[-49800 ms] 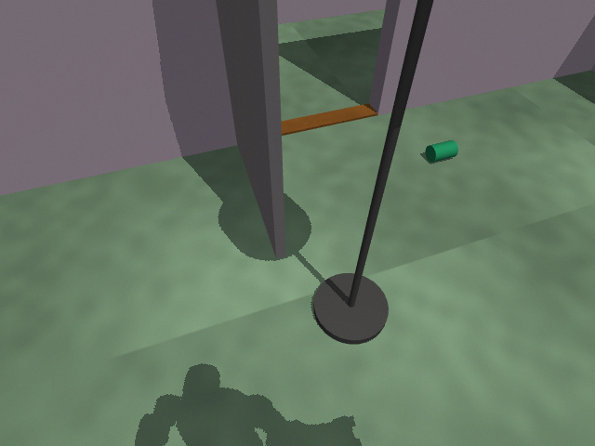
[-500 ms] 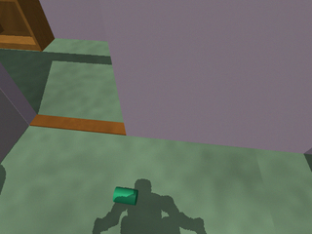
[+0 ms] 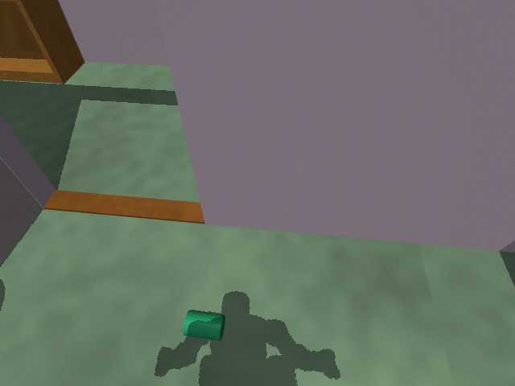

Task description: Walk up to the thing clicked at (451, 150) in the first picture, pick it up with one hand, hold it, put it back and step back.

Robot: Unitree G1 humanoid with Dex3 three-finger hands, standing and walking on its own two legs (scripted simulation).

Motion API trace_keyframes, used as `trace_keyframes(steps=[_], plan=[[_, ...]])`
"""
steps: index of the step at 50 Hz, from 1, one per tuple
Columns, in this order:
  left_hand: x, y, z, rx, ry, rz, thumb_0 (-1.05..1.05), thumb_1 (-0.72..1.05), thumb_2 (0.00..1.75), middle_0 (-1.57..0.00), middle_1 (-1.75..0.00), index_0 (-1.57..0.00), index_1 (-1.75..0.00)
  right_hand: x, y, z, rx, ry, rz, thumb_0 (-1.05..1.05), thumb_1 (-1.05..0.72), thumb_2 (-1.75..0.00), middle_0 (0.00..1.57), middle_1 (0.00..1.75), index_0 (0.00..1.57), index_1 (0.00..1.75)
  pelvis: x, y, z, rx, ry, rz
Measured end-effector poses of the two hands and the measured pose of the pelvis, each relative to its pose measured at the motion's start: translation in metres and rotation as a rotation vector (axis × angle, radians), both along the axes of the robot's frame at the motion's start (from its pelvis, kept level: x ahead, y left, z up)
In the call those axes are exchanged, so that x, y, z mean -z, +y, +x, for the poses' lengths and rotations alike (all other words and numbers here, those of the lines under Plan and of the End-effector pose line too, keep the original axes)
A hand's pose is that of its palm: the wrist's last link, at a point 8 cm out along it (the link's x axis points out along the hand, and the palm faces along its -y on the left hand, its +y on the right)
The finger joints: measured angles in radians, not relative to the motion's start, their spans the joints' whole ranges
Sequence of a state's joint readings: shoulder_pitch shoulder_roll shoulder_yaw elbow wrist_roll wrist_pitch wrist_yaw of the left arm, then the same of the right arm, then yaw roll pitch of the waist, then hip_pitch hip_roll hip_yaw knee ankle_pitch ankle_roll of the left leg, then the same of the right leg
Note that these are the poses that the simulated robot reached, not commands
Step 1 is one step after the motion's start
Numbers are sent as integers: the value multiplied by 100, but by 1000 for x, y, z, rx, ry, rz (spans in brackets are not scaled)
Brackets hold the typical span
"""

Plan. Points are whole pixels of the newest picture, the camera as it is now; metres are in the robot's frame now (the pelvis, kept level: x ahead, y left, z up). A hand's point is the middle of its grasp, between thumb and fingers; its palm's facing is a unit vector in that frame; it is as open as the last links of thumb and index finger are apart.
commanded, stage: stand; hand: left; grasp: from above
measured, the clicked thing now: (204, 325) +0.45 +0.21 -0.74
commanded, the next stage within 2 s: step back in 0.82 s
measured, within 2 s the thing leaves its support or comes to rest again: neither
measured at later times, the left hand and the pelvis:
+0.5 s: hand out of the picture +0.08 +0.25 -0.16, palm faces +0.01 -0.94 -0.34, open 7.4 cm; pelvis +0.01 +0.00 +0.00, yaw +0 degrees
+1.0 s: hand out of the picture +0.08 +0.27 -0.16, palm faces +0.00 -0.93 -0.37, open 7.4 cm; pelvis -0.02 +0.01 -0.01, yaw +0 degrees
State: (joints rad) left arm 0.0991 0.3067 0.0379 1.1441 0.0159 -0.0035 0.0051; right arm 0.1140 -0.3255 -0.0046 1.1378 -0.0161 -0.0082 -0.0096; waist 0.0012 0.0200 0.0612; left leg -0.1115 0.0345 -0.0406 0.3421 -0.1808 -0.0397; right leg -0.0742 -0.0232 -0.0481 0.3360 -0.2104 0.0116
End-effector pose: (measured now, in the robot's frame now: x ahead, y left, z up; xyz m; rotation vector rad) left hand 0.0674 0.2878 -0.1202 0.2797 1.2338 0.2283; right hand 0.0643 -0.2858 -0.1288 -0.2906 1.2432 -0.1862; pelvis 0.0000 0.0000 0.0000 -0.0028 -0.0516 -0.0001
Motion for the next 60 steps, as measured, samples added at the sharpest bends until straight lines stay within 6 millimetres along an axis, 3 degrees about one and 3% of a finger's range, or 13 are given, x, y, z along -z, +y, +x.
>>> trace_keyframes(steps=[41,47,52,56,60], plan=[[-2,1,10,28,1,8,0,90,89,-20,-30,-20,-30,-2,-9,5,3,9,-5,1,-90,-90,20,30,20,30,-1,-4,7,7,12,3],[0,14,8,9,-16,26,0,90,89,-20,-30,-20,-30,-1,-15,5,14,-6,-20,1,-90,-90,20,30,20,30,6,2,-12,0,14,-4],[5,38,13,52,-38,51,0,90,89,-20,-30,-20,-30,-4,-12,-8,19,-8,-63,0,-90,-90,20,30,20,30,13,21,-27,1,21,5],[20,61,26,63,-94,45,0,90,89,-20,-30,-20,-30,-2,-1,-31,2,17,-117,0,-90,-90,20,30,20,30,27,39,-39,-13,22,-4],[22,69,24,56,-109,41,0,90,89,-20,-30,-20,-30,-8,16,-56,-3,57,-114,0,-90,-90,20,30,20,30,22,47,-54,-14,18,-13]])
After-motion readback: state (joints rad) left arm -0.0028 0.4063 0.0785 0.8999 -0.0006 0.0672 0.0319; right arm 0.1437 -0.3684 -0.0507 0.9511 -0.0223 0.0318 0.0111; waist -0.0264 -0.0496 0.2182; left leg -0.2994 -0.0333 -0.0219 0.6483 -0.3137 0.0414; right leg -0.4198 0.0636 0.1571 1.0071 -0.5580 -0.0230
